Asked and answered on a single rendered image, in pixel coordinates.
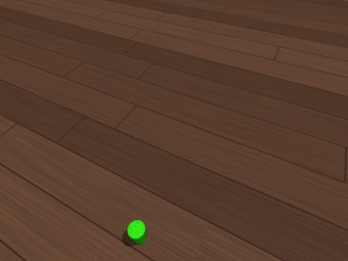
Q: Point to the cup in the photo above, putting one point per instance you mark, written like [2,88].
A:
[137,231]

